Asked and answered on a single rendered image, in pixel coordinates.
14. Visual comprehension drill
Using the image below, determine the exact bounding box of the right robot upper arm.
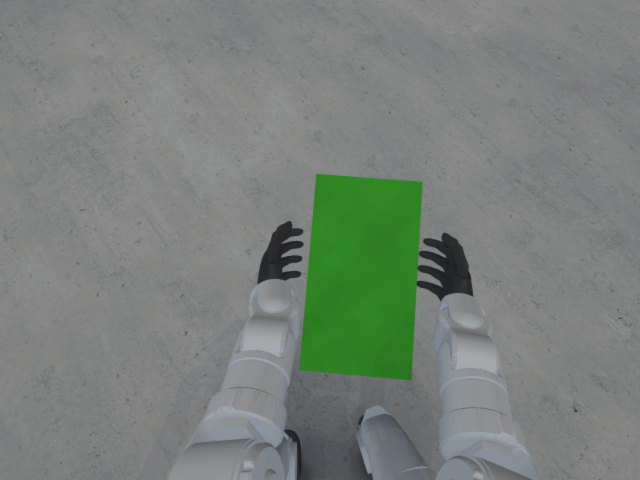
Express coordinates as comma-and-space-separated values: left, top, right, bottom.
435, 455, 532, 480

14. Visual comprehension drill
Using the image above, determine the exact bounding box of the left robot upper arm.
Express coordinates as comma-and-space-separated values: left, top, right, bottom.
169, 438, 285, 480

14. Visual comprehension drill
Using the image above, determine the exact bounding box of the carton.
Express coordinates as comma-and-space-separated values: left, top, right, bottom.
299, 174, 423, 380

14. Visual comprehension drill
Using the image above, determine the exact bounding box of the left robot hand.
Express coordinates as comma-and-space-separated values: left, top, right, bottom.
258, 221, 304, 284

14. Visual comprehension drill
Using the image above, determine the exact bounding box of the right robot forearm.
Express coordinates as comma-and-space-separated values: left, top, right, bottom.
432, 293, 542, 480

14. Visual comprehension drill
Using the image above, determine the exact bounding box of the left robot forearm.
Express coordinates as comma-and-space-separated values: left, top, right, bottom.
168, 279, 300, 480

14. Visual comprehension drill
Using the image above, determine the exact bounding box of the right robot hand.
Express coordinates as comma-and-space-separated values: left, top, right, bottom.
417, 233, 474, 301

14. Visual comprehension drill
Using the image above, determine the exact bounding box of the robot right shin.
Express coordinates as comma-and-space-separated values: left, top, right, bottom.
361, 406, 398, 426

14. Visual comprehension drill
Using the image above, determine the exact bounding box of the robot right thigh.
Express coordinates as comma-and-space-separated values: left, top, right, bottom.
355, 414, 437, 480

